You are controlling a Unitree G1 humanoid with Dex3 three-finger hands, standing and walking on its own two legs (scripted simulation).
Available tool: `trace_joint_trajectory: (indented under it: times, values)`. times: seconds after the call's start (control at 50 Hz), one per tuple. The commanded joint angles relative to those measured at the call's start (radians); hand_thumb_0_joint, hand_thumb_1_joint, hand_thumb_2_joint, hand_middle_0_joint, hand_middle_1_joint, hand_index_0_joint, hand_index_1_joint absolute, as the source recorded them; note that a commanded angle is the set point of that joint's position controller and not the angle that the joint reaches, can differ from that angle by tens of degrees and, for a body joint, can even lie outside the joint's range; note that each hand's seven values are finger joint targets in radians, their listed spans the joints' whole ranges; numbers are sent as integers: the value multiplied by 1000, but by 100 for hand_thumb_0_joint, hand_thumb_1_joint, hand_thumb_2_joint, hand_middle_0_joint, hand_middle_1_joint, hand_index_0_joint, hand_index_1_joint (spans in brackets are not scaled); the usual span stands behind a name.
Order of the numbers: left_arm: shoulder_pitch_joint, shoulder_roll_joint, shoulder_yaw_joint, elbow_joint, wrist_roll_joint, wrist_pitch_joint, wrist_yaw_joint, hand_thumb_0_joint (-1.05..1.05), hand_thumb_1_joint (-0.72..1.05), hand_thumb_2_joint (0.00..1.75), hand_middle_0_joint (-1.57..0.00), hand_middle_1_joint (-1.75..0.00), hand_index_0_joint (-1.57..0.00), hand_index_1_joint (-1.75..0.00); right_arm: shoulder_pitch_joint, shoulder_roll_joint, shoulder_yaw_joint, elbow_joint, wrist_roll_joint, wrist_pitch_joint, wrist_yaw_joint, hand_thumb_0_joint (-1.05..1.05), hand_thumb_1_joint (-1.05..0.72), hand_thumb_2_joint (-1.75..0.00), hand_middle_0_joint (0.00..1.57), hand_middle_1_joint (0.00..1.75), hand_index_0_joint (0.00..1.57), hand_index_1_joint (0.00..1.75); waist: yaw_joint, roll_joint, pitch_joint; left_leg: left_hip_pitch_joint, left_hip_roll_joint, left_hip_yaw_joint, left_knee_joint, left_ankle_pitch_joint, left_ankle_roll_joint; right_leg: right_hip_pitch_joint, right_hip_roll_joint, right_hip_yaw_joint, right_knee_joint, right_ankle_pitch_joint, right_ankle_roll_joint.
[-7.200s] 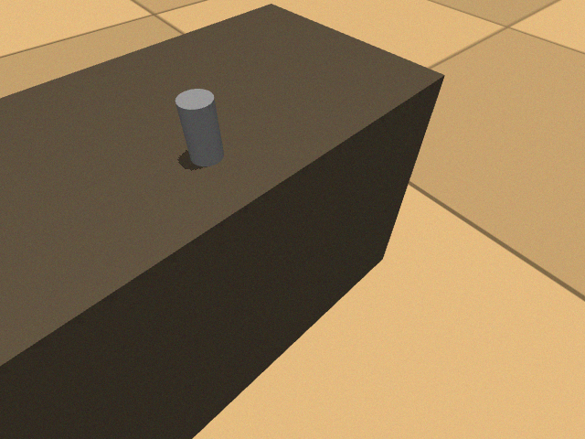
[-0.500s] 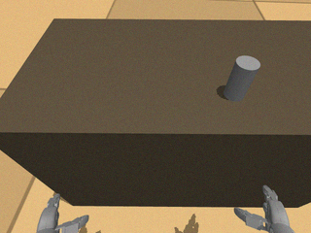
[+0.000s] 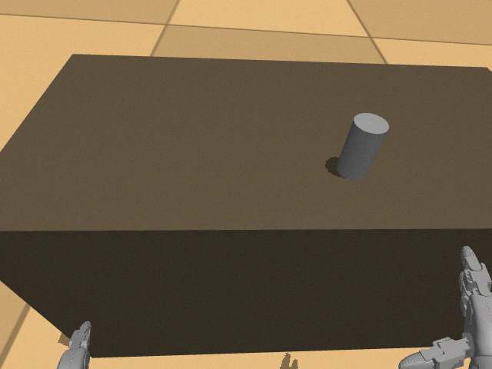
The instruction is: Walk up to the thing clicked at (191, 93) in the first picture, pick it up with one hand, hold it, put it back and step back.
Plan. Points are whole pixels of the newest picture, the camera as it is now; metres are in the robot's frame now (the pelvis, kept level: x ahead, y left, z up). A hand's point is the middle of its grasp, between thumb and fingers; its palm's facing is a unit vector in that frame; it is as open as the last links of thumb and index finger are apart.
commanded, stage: rise first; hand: right
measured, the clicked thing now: (360, 148) +0.50 -0.24 +0.08
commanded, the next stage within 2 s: go down in 1.18 s
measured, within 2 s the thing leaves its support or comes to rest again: neither
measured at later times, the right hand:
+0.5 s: hand (477, 304) +0.17 -0.27 +0.12, palm faces +0.39 +0.82 -0.43, open 17.6 cm
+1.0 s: hand out of the picture +0.17 -0.27 +0.16, palm faces +0.43 +0.79 -0.44, open 17.5 cm
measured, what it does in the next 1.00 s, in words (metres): stands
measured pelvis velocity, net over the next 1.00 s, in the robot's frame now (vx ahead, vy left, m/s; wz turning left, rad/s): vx -0.02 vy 0.00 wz -0.01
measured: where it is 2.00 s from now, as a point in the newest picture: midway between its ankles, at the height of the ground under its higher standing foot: outside the picture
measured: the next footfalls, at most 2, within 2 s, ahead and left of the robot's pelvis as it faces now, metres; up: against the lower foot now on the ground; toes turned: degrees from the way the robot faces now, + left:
none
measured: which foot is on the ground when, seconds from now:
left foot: down 0.00-1.00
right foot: down 0.00-1.00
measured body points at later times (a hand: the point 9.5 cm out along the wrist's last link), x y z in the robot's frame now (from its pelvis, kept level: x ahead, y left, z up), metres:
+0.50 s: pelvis -0.02 +0.00 +0.00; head -0.02 +0.02 +0.45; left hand +0.15 +0.26 -0.09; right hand +0.14 -0.31 +0.15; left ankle -0.02 +0.13 -0.74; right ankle -0.01 -0.14 -0.74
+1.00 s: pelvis -0.02 +0.00 +0.00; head -0.03 +0.02 +0.45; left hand +0.14 +0.26 -0.09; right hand +0.14 -0.31 +0.19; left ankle -0.02 +0.13 -0.74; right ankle -0.01 -0.14 -0.74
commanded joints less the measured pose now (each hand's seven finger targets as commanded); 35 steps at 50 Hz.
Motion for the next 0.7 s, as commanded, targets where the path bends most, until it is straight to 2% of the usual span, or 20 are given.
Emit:
trace_joint_trajectory:
  times: [0.0,0.02,0.06,0.14,0.18,0.22,0.26,0.28,0.32,0.34,0.38,0.4,0.42,0.44,0.46,0.52,0.56,0.6,0.66,0.68]
  values:
    - [-151,158,75,-195,5,-63,14,0,-57,4,-6,-4,-5,-6,-70,-184,-115,-269,4,-93,-16,0,58,-3,4,6,4,6,3,43,-73,9,-20,57,-56,240,15,36,25,-56,-52,262,-32]
    - [-125,159,80,-165,8,-61,15,0,-58,5,-6,-4,-5,-6,-65,-202,-138,-270,2,-97,-16,0,59,-3,4,6,4,6,-2,45,-68,7,-18,56,-56,240,13,36,27,-57,-50,260,-32]
    - [-121,107,35,-180,10,-61,10,0,-58,4,-6,-4,-4,-6,-56,-201,-148,-315,1,-114,-14,0,60,-3,4,6,4,6,-13,30,-71,21,-16,55,-56,235,15,29,34,-59,-48,255,-32]
    - [-65,149,88,-177,13,-62,15,0,-57,4,-6,-4,-5,-5,-39,-223,-187,-356,2,-133,-12,0,60,-3,4,6,4,6,-2,14,-102,32,-14,53,-51,268,16,54,35,-61,-46,283,-34]
    - [-50,116,73,-137,11,-59,7,0,-58,4,-6,-4,-4,-6,-14,-211,-192,-358,4,-139,-7,0,59,-3,4,6,4,6,-12,-6,-64,20,-14,57,-53,253,17,38,36,-61,-49,273,-32]
    - [-70,128,94,-116,8,-60,5,0,-58,5,-6,-4,-4,-6,-22,-215,-198,-375,5,-144,-3,0,58,-3,4,6,4,6,-8,-21,-42,1,-15,59,-57,231,18,24,35,-60,-56,252,-31]
    - [-92,81,51,-119,5,-63,-5,0,-58,5,-6,-4,-4,-6,-41,-201,-190,-397,7,-153,4,0,59,-3,4,6,4,6,-5,-14,-19,-11,-16,59,-68,190,19,16,34,-60,-63,213,-33]
    - [-89,98,68,-137,5,-67,-4,0,-57,4,-6,-4,-4,-5,-48,-193,-181,-401,9,-157,5,0,59,-2,4,6,4,6,7,9,-28,-11,-19,58,-69,182,18,19,30,-59,-62,202,-36]
    - [-103,85,41,-185,5,-75,-6,0,-58,4,-6,-4,-4,-6,-70,-206,-195,-433,6,-172,5,0,57,-3,4,5,4,5,6,16,-46,-2,-19,60,-71,174,17,26,33,-57,-65,194,-35]
    - [-108,88,42,-185,4,-76,-5,0,-57,4,-6,-4,-5,-5,-63,-220,-209,-440,6,-181,4,0,57,-3,4,5,5,5,-8,21,-38,-2,-17,58,-73,167,18,22,36,-59,-63,192,-35]
    - [-86,118,80,-151,5,-75,-1,0,-58,4,-6,-4,-4,-6,-51,-233,-230,-426,8,-188,3,0,57,-3,4,6,5,6,-11,16,-23,-11,-16,58,-73,154,17,17,38,-58,-65,179,-35]
    - [-85,149,107,-164,7,-78,1,0,-58,4,-6,-4,-4,-5,-63,-236,-235,-425,10,-190,4,0,57,-3,4,5,5,5,3,28,-24,-16,-17,60,-73,148,16,19,37,-57,-67,173,-36]
    - [-90,168,131,-161,9,-81,3,0,-58,4,-6,-4,-4,-5,-64,-252,-263,-431,10,-194,2,0,57,-3,4,5,5,6,-6,10,-34,-9,-17,61,-71,143,20,25,37,-54,-70,168,-34]
    - [-86,183,139,-175,8,-84,1,0,-57,4,-6,-4,-5,-5,-66,-238,-245,-436,12,-196,5,0,58,-3,4,6,5,6,4,15,-35,-13,-19,62,-72,140,20,27,36,-55,-74,163,-35]
    - [-93,153,120,-175,7,-87,-2,0,-57,4,-6,-4,-4,-5,-61,-239,-259,-440,12,-202,5,0,58,-3,4,6,5,6,-10,8,-34,-7,-19,65,-71,135,22,23,34,-51,-75,162,-35]
    - [-76,91,81,-142,2,-89,-11,0,-58,5,-6,-4,-4,-5,-59,-222,-244,-449,13,-217,9,0,57,-3,4,6,5,6,-9,5,-9,-18,-17,62,-79,113,21,17,39,-57,-73,145,-37]
    - [-96,119,103,-180,6,-95,-7,0,-58,5,-6,-4,-4,-6,-70,-227,-250,-448,11,-221,10,0,56,-3,4,6,5,6,0,24,-44,-6,-18,61,-79,124,19,31,36,-53,-72,155,-38]
    - [-84,88,65,-179,3,-96,-13,0,-57,4,-6,-4,-5,-5,-87,-227,-250,-449,12,-231,12,0,56,-3,4,6,5,6,-14,32,-21,-6,-21,65,-78,109,21,14,33,-52,-77,143,-37]
    - [-97,134,116,-161,6,-100,-3,0,-58,5,-6,-4,-4,-6,-99,-238,-259,-468,11,-239,11,0,57,-3,4,6,5,6,-5,1,-26,-21,-22,65,-77,84,25,26,31,-50,-90,120,-33]
    - [-98,143,112,-175,7,-104,-4,0,-58,5,-6,-4,-4,-5,-123,-252,-271,-478,14,-244,9,0,57,-3,4,6,5,6,-5,0,-27,-17,-23,64,-80,76,25,18,33,-51,-90,108,-34]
